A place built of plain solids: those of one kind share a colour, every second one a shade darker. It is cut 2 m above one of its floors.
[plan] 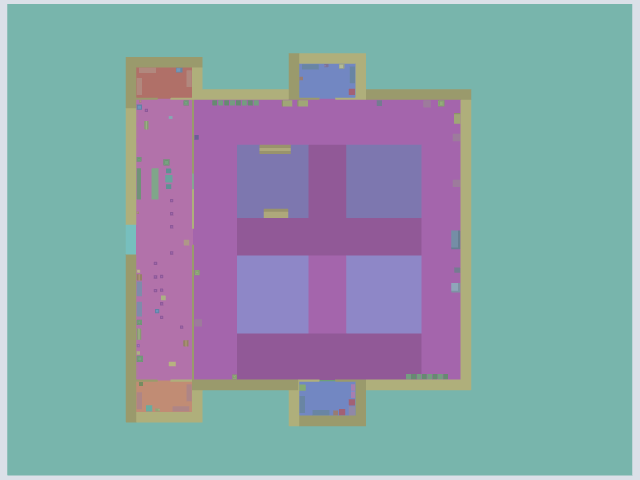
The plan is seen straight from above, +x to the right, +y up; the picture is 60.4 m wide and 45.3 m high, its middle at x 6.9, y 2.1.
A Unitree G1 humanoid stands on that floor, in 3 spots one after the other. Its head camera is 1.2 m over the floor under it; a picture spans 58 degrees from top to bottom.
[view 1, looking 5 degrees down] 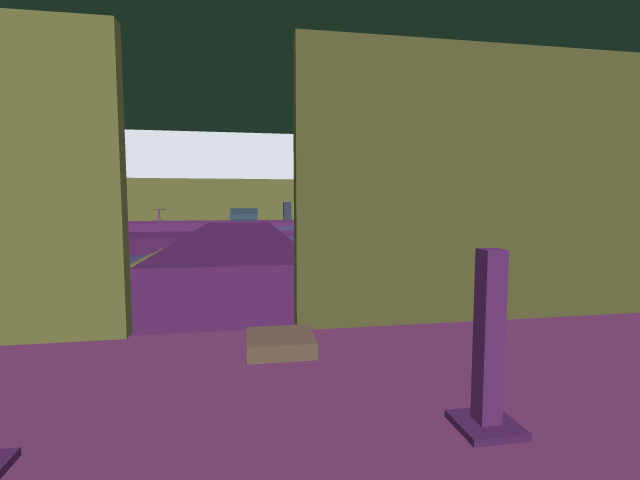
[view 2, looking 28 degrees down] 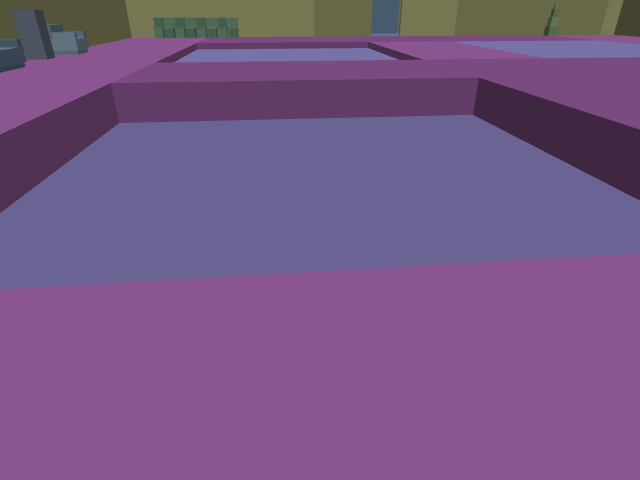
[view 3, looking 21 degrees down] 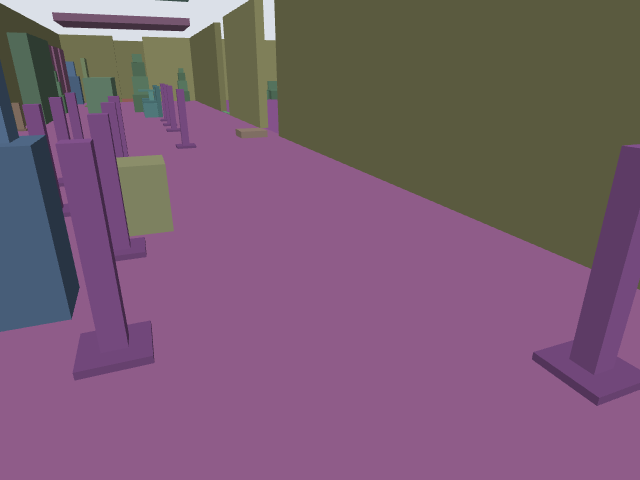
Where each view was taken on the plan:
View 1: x -9.13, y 2.13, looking -10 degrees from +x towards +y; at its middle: wall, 4.03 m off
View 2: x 13.49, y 12.98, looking -96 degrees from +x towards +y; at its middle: step_tier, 4.11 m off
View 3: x -7.80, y -7.12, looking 68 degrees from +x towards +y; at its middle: floor_foyer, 3.35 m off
